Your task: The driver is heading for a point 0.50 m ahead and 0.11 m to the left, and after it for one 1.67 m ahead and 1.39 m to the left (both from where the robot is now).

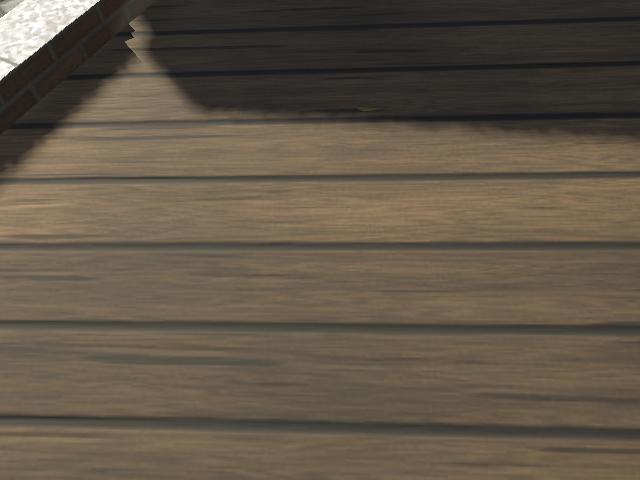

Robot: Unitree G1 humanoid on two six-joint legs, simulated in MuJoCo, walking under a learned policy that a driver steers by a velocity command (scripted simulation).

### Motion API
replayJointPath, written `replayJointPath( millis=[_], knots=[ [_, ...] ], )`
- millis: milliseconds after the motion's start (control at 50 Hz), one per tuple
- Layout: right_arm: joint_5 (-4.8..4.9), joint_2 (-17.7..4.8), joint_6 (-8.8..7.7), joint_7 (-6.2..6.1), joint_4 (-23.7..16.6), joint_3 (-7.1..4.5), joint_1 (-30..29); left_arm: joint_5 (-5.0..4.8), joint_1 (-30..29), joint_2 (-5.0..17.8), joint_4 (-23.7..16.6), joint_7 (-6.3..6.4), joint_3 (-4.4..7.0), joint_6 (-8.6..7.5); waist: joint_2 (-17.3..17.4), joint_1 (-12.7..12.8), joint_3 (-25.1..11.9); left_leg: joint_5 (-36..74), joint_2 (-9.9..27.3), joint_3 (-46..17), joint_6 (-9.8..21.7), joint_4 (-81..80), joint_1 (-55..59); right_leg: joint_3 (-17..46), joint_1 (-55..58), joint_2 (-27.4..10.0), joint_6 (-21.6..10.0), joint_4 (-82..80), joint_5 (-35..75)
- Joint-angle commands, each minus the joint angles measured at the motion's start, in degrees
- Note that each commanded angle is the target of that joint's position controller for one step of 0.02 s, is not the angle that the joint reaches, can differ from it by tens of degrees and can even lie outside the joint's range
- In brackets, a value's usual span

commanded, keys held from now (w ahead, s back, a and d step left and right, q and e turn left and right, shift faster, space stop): e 0.02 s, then no key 0.52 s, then w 0.44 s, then w+q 0.02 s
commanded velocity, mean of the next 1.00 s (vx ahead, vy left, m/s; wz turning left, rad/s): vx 0.14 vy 0.00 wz -0.15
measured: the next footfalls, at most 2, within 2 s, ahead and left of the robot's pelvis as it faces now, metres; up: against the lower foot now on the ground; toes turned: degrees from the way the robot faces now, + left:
left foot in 0.26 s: +0.08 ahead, +0.14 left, +0.00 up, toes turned -8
left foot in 1.22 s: +0.43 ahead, +0.12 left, +0.00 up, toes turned -1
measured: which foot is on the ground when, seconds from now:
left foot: up 0.00-0.24, down 0.26-0.80, up 0.82-1.00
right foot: down 0.00-1.00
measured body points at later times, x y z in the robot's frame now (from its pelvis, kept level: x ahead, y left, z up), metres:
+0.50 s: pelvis +0.03 +0.04 -0.01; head +0.04 +0.04 +0.44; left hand +0.20 +0.28 -0.11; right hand +0.16 -0.22 -0.10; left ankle +0.04 +0.15 -0.74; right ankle +0.03 -0.09 -0.74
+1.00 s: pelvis +0.13 +0.01 +0.00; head +0.15 -0.01 +0.45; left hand +0.17 +0.27 -0.12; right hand +0.29 -0.27 -0.09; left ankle +0.19 +0.13 -0.67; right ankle +0.03 -0.09 -0.74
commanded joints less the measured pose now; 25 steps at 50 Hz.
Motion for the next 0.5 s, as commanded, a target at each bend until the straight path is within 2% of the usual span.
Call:
replayJointPath(
  millis=[20, 100, 180, 220, 240, 260, 280, 300, 320, 340, 380, 420, 460, 500],
  knots=[
    [0.15, -3.4, -0.49, -0.20, -4.0, -0.76, -0.3, -0.18, -0.9, 9.8, -4.1, 1.05, 2.84, -0.62, -8.0, -0.6, -10.7, 3.2, -0.4, -2.5, -0.5, -6.0, -3.1, 14.8, 14.3, -13.6, -10.6, -4.8, 24.3],
    [0.39, -2.5, -0.26, 0.36, -3.9, -0.07, -1.0, 0.40, -1.4, 9.3, -4.0, 1.38, 2.41, -0.24, -9.5, 0.3, -10.3, 5.1, -0.3, -2.2, -0.7, -14.0, 3.2, 15.4, 10.7, -13.3, -10.3, -4.7, 16.8],
    [0.73, -2.8, -0.60, 1.03, -4.4, -0.03, -1.0, 0.78, -1.1, 8.5, -3.4, 0.55, 1.61, 0.02, -10.3, 1.1, -9.0, 2.5, -0.8, -1.2, 0.5, -20.3, 9.2, 17.7, 8.5, -13.3, -10.3, -3.2, 15.9],
    [0.73, -2.2, -1.02, 1.59, -4.4, 0.13, 0.2, 0.52, -2.0, 7.6, -3.3, 0.39, 0.96, 0.06, -10.0, 0.0, -8.4, 4.9, -1.1, -0.5, 1.6, -28.1, 13.5, 18.3, 8.0, -12.4, -9.3, -1.5, 15.7],
    [0.62, -1.6, -1.37, 1.92, -4.1, 0.24, 1.7, 0.18, -2.7, 6.7, -3.3, 0.41, 0.50, 0.09, -9.9, -1.5, -7.9, 10.9, -1.5, 0.4, 2.6, -36.3, 18.1, 17.9, 6.6, -10.9, -7.7, -0.6, 14.1],
    [-0.13, -2.4, -1.60, 2.08, -4.1, 0.12, 2.4, 0.28, -1.1, 5.5, -3.0, 0.51, 0.16, -0.07, -8.5, -1.5, -8.0, 17.5, 0.4, -1.1, 3.7, -40.4, 23.0, 17.1, 4.7, -9.0, -4.9, 0.2, 9.2],
    [-1.35, -6.0, -1.64, 1.83, -4.9, -0.48, 3.5, 1.29, 0.8, 3.7, -3.1, 0.60, -0.37, -0.45, -1.4, 0.0, -9.0, 28.4, 8.7, -8.6, 6.5, -41.2, 27.7, 13.3, 1.0, -4.9, -1.2, 6.5, -0.1],
    [-1.88, -7.7, -1.49, 1.80, -4.4, -0.71, 0.7, 1.05, 3.7, 3.2, -3.2, 0.34, -0.24, -1.07, 10.5, 4.3, -7.4, 33.7, 14.5, -15.1, 13.4, -41.5, 24.8, 6.0, -2.0, 0.8, 1.6, 8.4, -12.6],
    [-1.58, -3.5, -1.71, 1.79, -5.3, 0.29, -1.1, 1.72, 1.9, 5.6, -2.9, 0.34, 0.24, -1.39, 10.6, 2.8, -7.3, 29.3, 16.1, -17.7, 16.4, -43.8, 21.4, 4.8, 0.9, -1.3, 3.6, 8.8, -14.3],
    [-1.11, -2.4, -1.93, 1.81, -5.4, 0.61, -2.1, 1.43, 0.2, 6.4, -2.7, 0.30, 0.70, -1.34, 9.1, 2.4, -6.5, 25.5, 13.4, -15.5, 14.8, -43.3, 21.4, 4.3, 2.5, -1.9, 4.1, 7.5, -10.9],
    [-0.08, -3.9, -2.20, 1.76, -5.2, 0.22, -0.9, 1.83, -1.9, 4.7, -2.7, 0.14, 0.43, -0.60, 7.7, 1.2, -5.8, 19.3, 9.3, -11.9, 11.0, -42.3, 20.9, 3.9, 5.3, -2.3, 4.2, 4.0, -3.7],
    [-0.40, -3.1, -2.32, 1.57, -5.0, 0.73, 0.3, 1.74, -1.4, 3.2, -2.5, -0.34, 0.09, -0.17, 5.8, 1.3, -5.0, 13.0, 7.1, -9.2, 8.5, -42.2, 18.2, 4.2, 8.4, -3.0, 3.4, 2.4, -0.8],
    [-0.56, -2.9, -2.18, 1.62, -5.7, 0.92, 0.4, 1.28, -0.3, 3.4, -1.9, -0.54, 0.27, -0.42, 2.8, 0.8, -2.9, 8.0, 4.9, -6.5, 6.9, -41.4, 17.8, 4.5, 7.0, -3.3, 2.1, 2.1, -0.5],
    [-0.39, -2.7, -2.17, 1.58, -6.2, 0.96, 1.1, 1.30, -0.7, 3.5, -1.5, -0.47, 0.39, -0.89, -0.2, 0.1, -2.5, 8.8, 3.7, -5.0, 6.5, -39.7, 18.8, 5.3, 5.9, -3.7, 1.8, 1.1, 0.0]
  ],
)
Keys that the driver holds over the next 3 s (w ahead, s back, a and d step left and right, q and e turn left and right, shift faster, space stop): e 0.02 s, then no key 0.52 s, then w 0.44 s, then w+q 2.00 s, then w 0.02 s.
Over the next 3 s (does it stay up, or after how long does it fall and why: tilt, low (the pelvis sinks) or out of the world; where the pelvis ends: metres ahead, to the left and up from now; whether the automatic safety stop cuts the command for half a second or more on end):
stays up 1.11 0.41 0.00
